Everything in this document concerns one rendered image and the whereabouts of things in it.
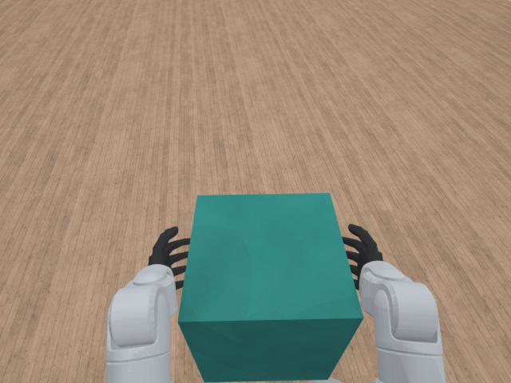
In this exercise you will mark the robot right forearm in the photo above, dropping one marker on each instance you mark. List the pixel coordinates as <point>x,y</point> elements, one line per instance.
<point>406,325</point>

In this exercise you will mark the robot left forearm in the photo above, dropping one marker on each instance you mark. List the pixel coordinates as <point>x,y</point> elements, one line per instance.
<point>138,337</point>

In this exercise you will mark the robot right hand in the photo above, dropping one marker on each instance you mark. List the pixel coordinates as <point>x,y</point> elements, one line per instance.
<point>367,249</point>

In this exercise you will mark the carton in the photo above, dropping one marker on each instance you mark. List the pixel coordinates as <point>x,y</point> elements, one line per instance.
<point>268,292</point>

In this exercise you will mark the robot left hand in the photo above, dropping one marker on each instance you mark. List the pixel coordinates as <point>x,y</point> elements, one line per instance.
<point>163,248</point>

